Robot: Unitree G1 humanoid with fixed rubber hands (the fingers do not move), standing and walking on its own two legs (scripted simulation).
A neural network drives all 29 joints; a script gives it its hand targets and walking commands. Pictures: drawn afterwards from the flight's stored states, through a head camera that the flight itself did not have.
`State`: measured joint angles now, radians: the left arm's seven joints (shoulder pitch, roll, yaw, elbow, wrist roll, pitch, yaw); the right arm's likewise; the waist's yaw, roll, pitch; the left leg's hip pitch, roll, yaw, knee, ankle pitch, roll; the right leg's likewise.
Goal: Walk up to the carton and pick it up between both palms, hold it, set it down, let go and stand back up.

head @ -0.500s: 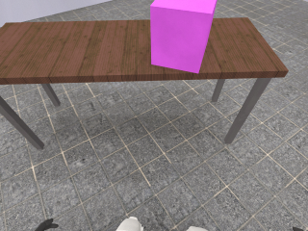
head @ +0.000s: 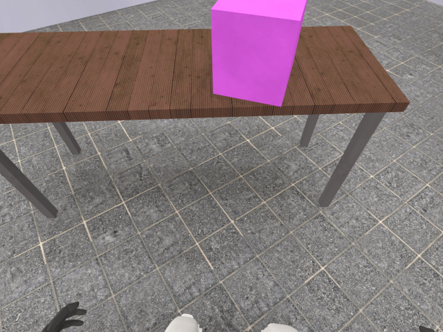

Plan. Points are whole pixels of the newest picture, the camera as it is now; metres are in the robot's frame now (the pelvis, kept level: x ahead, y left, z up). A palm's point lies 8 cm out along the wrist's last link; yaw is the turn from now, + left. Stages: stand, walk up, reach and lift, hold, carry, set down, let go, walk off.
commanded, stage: walk up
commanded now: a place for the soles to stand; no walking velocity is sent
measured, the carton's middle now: (260, 40) +0.88 -0.08 +0.07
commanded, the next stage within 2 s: none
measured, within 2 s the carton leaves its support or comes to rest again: neither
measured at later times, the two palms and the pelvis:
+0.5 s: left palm out of the picture +0.10 +0.33 -0.08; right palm out of the picture +0.11 -0.34 -0.07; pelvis +0.01 +0.00 +0.00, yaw +1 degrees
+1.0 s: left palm out of the picture +0.12 +0.34 -0.07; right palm out of the picture +0.12 -0.33 -0.07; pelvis +0.03 +0.01 +0.00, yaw +2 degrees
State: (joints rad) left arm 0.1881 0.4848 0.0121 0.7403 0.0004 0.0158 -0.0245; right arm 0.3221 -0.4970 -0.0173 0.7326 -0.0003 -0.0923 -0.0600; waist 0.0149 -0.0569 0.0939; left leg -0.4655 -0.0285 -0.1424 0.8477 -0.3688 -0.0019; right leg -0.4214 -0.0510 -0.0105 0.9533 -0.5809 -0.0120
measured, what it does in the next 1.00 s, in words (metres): stands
